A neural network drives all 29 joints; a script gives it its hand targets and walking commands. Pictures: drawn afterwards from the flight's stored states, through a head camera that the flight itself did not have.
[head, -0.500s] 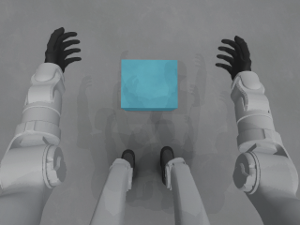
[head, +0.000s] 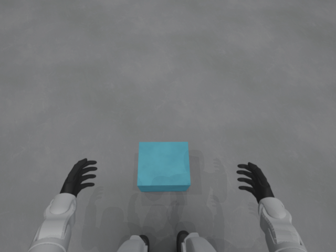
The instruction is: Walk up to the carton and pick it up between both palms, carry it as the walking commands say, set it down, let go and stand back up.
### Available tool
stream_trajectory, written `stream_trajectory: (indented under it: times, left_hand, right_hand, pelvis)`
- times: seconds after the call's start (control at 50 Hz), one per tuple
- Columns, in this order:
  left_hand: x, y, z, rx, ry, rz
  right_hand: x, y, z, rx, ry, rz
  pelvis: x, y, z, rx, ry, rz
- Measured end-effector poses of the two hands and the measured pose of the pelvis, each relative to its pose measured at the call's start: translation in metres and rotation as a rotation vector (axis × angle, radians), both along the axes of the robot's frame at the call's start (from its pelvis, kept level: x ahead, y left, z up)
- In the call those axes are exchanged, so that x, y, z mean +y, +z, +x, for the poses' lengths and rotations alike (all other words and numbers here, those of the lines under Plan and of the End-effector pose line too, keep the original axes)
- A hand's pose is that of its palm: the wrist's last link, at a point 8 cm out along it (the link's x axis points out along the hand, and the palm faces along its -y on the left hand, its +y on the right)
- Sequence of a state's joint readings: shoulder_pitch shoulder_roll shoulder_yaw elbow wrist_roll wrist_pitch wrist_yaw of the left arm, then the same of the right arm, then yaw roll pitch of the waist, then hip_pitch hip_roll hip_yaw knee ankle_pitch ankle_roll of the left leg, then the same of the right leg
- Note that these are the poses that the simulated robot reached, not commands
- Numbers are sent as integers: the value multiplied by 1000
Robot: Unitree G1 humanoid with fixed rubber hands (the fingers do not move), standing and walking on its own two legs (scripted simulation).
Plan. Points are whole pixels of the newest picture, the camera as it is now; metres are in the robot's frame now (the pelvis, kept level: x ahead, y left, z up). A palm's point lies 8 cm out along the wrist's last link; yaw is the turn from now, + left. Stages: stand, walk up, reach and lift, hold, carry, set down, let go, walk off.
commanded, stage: let go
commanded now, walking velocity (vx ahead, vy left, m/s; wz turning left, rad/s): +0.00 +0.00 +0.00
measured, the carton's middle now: (163, 167) +0.45 +0.00 -0.64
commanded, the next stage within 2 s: stand in 0.68 s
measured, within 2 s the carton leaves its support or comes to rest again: neither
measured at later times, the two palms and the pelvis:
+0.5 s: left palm (53, 232) +0.17 +0.23 -0.04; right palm (275, 229) +0.18 -0.23 -0.04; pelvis +0.01 +0.00 +0.02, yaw +0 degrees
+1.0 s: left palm (23, 244) +0.15 +0.30 -0.06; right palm (301, 239) +0.16 -0.29 -0.05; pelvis +0.02 +0.00 +0.02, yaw +0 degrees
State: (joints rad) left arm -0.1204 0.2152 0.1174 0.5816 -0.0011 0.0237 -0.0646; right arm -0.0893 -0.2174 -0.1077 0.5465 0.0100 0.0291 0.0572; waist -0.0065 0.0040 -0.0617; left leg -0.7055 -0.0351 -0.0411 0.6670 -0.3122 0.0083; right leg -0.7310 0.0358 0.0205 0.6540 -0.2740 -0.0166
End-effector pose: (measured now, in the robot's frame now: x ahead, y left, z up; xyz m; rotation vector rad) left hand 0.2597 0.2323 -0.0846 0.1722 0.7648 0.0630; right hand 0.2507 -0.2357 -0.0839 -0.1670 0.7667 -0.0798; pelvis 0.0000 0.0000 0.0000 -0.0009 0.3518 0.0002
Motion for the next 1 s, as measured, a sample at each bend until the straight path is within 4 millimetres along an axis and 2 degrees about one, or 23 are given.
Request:
stream_trajectory:
  times: [0.18, 0.3, 0.48, 0.68, 0.88, 1.0]
  left_hand:
    - [-4, 30, -57, 10, -4, -1]
    - [-3, 40, -81, 26, -2, -3]
    - [1, 45, -86, 34, 4, -4]
    - [4, 43, -91, 47, 14, 9]
    - [54, 31, -107, 116, 63, 178]
    - [64, 28, -109, 151, 70, 207]
  right_hand:
    - [4, 29, -56, 16, 7, 4]
    - [4, 39, -76, 24, 6, 9]
    - [8, 43, -74, 24, 22, 5]
    - [8, 42, -80, 47, 7, -3]
    - [-39, 31, -93, 109, -35, -176]
    - [-52, 30, -94, 135, -50, -208]
  pelvis:
    - [-1, 20, 16, -215, 4, -3]
    - [0, 25, 18, -334, 2, -3]
    - [2, 25, 12, -440, 5, -3]
    - [3, 23, 10, -468, 1, -4]
    - [4, 23, 18, -374, -1, -5]
    - [4, 24, 24, -365, -2, -3]
